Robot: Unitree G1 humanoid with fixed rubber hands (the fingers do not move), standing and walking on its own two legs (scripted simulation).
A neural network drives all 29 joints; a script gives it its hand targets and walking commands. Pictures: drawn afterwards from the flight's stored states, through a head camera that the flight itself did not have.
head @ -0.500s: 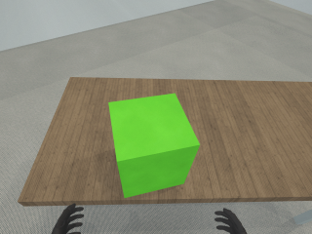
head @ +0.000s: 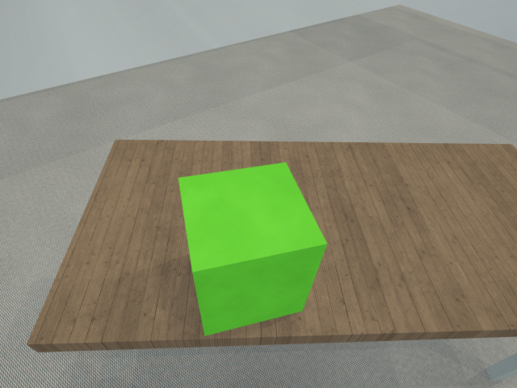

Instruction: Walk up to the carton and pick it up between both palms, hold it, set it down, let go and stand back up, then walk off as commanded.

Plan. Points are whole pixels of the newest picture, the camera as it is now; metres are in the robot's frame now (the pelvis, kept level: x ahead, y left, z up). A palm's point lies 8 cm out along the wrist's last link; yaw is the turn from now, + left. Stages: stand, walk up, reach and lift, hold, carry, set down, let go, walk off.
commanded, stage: stand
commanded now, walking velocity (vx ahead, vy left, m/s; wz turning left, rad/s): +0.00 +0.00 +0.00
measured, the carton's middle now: (245, 249) +0.39 +0.01 -0.05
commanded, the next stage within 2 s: walk off in 0.98 s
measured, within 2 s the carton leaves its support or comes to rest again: neither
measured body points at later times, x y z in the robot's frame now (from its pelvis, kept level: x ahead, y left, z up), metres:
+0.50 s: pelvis -0.01 +0.00 +0.00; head -0.02 +0.01 +0.45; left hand +0.07 +0.28 -0.13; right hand +0.07 -0.28 -0.13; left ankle -0.01 +0.15 -0.74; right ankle +0.00 -0.09 -0.74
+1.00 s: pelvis -0.01 +0.00 +0.00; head -0.02 +0.01 +0.45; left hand +0.06 +0.28 -0.14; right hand +0.07 -0.28 -0.13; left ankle -0.01 +0.15 -0.74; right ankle +0.00 -0.09 -0.74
